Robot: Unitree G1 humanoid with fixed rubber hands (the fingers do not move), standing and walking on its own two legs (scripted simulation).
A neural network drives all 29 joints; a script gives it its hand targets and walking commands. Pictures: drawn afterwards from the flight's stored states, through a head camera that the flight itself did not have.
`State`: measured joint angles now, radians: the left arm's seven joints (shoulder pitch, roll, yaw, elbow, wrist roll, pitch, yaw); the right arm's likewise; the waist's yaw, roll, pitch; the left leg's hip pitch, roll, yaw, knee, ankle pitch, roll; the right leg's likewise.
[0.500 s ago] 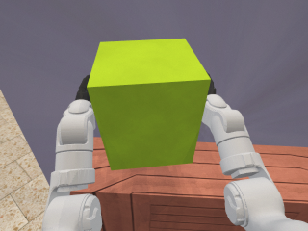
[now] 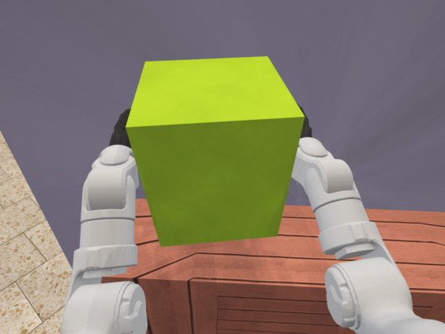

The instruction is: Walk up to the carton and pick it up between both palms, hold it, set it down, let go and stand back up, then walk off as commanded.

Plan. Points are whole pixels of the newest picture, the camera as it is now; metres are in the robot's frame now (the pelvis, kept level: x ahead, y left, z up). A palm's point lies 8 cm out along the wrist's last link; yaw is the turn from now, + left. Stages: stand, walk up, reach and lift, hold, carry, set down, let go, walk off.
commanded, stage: hold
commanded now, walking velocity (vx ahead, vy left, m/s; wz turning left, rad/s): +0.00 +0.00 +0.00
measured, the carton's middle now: (213, 152) +0.37 -0.01 +0.22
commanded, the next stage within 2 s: none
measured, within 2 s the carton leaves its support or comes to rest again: neither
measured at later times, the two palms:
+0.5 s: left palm (120, 153) +0.36 +0.15 +0.23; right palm (297, 144) +0.36 -0.15 +0.23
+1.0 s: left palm (122, 152) +0.36 +0.15 +0.23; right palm (297, 143) +0.37 -0.16 +0.23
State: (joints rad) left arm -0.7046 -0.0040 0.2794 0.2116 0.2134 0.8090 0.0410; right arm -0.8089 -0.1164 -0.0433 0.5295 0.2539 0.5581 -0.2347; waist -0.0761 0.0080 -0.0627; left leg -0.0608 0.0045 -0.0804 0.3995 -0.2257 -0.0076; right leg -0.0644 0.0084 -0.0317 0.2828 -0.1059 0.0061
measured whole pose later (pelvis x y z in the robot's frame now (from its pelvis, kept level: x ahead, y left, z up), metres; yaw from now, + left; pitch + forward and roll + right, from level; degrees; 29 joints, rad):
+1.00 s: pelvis +0.00 +0.00 +0.00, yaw +0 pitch -6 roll -1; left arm -0.70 0.00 0.27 0.21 0.22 0.81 0.04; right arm -0.81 -0.11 -0.05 0.54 0.26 0.55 -0.23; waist -0.08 0.00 -0.06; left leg -0.06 0.00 -0.08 0.40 -0.23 -0.01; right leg -0.07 0.01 -0.02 0.29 -0.11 0.01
